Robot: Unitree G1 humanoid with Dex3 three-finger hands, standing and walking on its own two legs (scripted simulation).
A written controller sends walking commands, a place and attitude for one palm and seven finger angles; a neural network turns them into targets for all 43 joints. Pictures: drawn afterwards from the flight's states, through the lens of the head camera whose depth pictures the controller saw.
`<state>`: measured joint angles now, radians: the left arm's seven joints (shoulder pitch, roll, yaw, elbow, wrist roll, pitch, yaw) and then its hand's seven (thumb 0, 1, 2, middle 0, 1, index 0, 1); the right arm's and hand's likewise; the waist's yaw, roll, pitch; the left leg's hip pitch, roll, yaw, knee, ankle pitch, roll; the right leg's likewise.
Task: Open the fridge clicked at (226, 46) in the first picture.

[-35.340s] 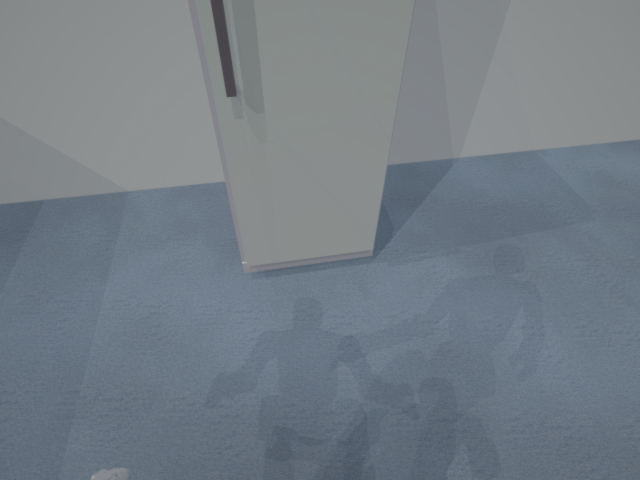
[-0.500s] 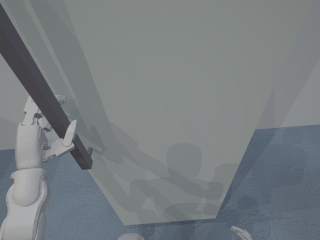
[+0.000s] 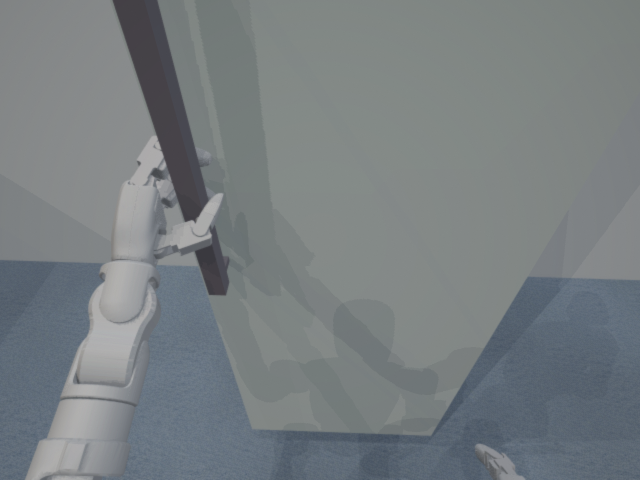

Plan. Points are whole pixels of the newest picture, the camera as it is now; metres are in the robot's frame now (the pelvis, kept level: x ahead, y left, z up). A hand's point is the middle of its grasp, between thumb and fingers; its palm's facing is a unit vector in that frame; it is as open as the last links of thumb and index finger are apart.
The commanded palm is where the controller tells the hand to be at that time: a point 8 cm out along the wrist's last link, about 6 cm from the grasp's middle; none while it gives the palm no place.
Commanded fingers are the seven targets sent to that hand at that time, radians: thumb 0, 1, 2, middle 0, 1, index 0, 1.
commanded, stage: stop walking and hold the door back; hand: left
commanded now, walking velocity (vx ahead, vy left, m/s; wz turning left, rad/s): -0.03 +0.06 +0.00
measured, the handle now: (181, 127) +0.39 +0.16 +0.28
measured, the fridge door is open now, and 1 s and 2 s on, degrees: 0 0 0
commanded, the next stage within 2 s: loosen the grip on the handle in 0.60 s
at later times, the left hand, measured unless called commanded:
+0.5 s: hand (197, 224) +0.34 +0.15 +0.19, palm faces +0.03 -0.97 -0.24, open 7.1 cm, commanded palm +0.31 +0.23 +0.17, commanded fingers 0.00 0.90 0.90 -0.45 -1.40 -0.45 -1.40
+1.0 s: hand (197, 223) +0.34 +0.15 +0.19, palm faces +0.04 -0.98 -0.22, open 10.9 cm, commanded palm +0.32 +0.20 +0.18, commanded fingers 0.00 -0.55 0.20 -0.37 -1.30 -0.37 -1.30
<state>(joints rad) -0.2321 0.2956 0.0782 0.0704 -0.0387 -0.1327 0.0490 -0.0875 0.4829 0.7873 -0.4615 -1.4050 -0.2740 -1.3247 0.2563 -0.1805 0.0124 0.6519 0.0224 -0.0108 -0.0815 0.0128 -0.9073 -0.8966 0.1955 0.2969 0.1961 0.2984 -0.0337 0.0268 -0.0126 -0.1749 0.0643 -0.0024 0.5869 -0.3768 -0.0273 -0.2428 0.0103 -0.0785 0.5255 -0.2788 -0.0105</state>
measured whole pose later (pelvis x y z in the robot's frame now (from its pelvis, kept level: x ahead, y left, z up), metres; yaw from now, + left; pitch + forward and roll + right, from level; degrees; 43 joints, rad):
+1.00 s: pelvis +0.01 +0.01 +0.00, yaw -3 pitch -3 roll +1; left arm -0.20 0.26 0.12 0.17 -0.07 -0.23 -0.03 -0.04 -0.01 0.45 -0.47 -1.40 -0.32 -1.25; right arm 0.20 -0.22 0.03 0.62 0.01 -0.12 -0.03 0.02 -0.91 -0.90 0.20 0.30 0.20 0.30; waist -0.01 0.03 -0.03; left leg -0.28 0.03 0.04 0.55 -0.21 -0.01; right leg -0.26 -0.02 -0.01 0.61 -0.30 0.00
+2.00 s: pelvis +0.01 +0.01 -0.01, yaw -3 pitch +0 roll +0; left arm -0.17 0.36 0.15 0.10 -0.16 -0.29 -0.17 -0.02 -0.55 0.20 -0.58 -1.16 -0.26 -1.14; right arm 0.20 -0.24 0.04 0.62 0.04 -0.05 -0.07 0.02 -0.91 -0.90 0.20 0.30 0.20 0.30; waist -0.01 0.03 -0.02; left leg -0.37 0.05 0.02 0.63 -0.26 -0.02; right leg -0.32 0.00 -0.02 0.66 -0.33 -0.01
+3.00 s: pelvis +0.04 +0.04 -0.01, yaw +0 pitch +1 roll -2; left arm 0.26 0.37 0.31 -0.35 -0.24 -0.21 -0.28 -0.02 -0.55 0.20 -0.26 -1.16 -0.26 -1.15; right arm 0.20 -0.23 0.07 0.57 0.02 -0.19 -0.06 0.02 -0.90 -0.90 0.20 0.30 0.20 0.30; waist 0.07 0.03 -0.05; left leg -0.41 0.01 -0.01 0.73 -0.33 0.02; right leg -0.31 -0.03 -0.05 0.68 -0.37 0.03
